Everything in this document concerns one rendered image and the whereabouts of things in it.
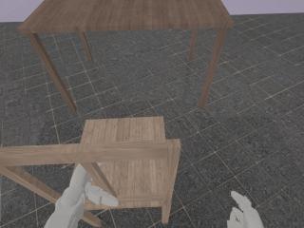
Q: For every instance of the left robot forearm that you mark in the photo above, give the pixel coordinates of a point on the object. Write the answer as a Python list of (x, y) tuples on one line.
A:
[(69, 208)]

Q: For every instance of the left robot hand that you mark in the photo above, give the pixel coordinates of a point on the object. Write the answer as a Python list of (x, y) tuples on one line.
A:
[(96, 194)]

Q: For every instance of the chair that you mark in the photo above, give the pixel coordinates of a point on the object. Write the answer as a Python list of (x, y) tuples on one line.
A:
[(139, 164)]

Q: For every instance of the table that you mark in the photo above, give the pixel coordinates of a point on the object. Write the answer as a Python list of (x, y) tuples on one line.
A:
[(82, 16)]

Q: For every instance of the right robot hand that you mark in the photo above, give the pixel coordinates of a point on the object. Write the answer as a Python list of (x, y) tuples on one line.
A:
[(250, 218)]

